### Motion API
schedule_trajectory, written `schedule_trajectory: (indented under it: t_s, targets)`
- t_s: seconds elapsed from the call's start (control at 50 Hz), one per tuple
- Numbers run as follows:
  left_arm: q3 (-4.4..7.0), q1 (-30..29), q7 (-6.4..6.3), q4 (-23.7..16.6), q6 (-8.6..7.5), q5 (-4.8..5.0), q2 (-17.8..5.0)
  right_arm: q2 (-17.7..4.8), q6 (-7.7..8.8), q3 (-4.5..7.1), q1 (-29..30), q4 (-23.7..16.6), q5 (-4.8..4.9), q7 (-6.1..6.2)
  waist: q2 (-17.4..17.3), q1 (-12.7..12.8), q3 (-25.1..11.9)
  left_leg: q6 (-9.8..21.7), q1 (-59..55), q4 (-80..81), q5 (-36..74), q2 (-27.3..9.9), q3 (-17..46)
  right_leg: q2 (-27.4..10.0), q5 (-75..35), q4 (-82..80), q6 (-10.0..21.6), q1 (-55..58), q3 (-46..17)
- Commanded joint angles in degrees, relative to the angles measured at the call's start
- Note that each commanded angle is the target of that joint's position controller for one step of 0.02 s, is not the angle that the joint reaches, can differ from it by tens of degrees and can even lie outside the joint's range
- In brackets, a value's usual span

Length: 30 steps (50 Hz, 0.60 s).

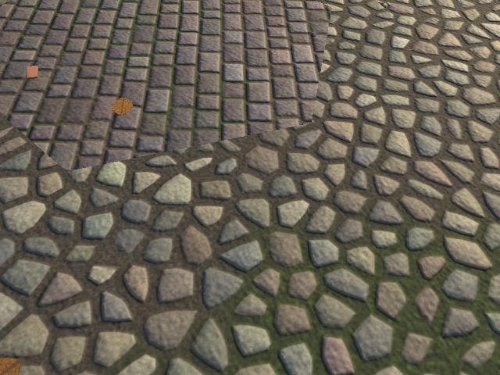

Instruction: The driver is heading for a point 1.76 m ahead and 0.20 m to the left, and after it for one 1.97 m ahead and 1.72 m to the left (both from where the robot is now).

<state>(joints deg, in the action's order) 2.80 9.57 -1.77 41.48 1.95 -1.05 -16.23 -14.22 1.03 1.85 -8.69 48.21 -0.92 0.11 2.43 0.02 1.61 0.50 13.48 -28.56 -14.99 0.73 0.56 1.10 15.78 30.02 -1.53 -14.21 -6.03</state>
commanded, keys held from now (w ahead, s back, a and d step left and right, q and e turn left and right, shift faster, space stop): no key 1.00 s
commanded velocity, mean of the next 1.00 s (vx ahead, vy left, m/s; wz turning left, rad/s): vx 0.00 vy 0.00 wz -0.02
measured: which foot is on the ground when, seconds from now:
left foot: down 0.00-1.00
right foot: down 0.00-1.00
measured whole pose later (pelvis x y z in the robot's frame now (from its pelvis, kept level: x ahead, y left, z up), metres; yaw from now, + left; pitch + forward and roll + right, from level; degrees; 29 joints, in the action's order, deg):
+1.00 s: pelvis +0.00 +0.00 +0.00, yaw +1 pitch -2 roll +0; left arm 1.3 12.9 -2.4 61.3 0.1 -0.2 -12.6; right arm -13.3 0.5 0.4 -12.2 60.4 -0.1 1.6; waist -0.1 -0.4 2.5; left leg 0.5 11.6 -28.4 -15.0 0.8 1.2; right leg 0.5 15.0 27.8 -1.6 -11.0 -5.1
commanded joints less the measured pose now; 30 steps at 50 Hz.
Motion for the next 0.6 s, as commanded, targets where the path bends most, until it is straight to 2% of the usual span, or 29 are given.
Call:
schedule_trajectory:
  t_s: [0.02, 0.04, 0.08, 0.14, 0.18, 0.38, 0.6]
  targets:
    - [1.47, 0.0, 0.05, -2.6, -0.29, -0.05, -5.3, -8.3, 1.31, 1.29, 2.8, -2.8, 0.03, -0.05, -9.8, 0.9, -3.9, 3.4, 0.2, 7.7, 7.9, -8.3, 9.4, -2.6, -11.0, -4.1, 0.3, 6.2, -0.9]
    - [1.91, 0.3, 0.05, -1.8, -0.23, 0.37, -7.2, -8.5, 1.44, 1.27, 0.8, -2.6, -0.01, -0.27, -6.8, -0.8, -3.5, 2.4, 1.2, 8.3, 5.1, -6.5, 7.9, -2.5, -10.8, -2.5, 1.4, 6.1, -1.0]
    - [1.70, 1.1, 0.34, -0.7, -0.50, 0.24, -5.5, -8.4, 1.32, 1.11, 2.6, -2.3, 0.28, -0.15, -5.9, 0.4, -2.5, 1.5, -0.1, 6.9, 2.4, -5.4, 5.9, -2.3, -8.5, -3.8, 1.9, 3.9, -1.2]
    - [1.67, 0.9, 0.31, 0.8, -1.19, 0.07, -5.4, -7.7, 0.84, 0.85, 2.1, -1.7, 0.42, 0.25, -2.2, -0.5, -2.2, 1.6, -1.0, 5.2, 4.3, -4.5, 4.5, -2.6, -10.9, -4.7, 1.6, 3.2, -1.6]
    - [1.60, 1.4, 0.23, 1.8, -1.52, 0.21, -5.2, -7.4, 0.58, 0.77, 1.8, -1.1, 0.43, 0.34, -1.4, -0.7, -2.2, 1.6, -1.6, 4.7, 4.4, -4.1, 4.0, -2.6, -10.8, -5.0, 1.5, 2.9, -1.7]
    - [1.20, 2.9, -0.34, 6.9, -2.24, 0.50, -4.8, -6.9, 0.01, 0.51, 1.1, 3.0, 0.53, 0.58, -1.8, -0.5, -0.9, 0.8, -1.6, 4.7, 4.5, -2.8, 2.9, -2.4, -9.7, -5.6, 1.6, 2.7, -1.4]
    - [0.59, 3.4, -0.57, 12.2, -2.28, 0.71, -3.8, -6.7, -0.01, 0.20, -0.9, 7.2, 0.69, 1.15, -2.5, -0.4, -0.2, 0.6, -1.2, 5.4, 4.5, -2.4, 2.7, -1.8, -9.2, -5.9, 1.5, 3.1, -0.2]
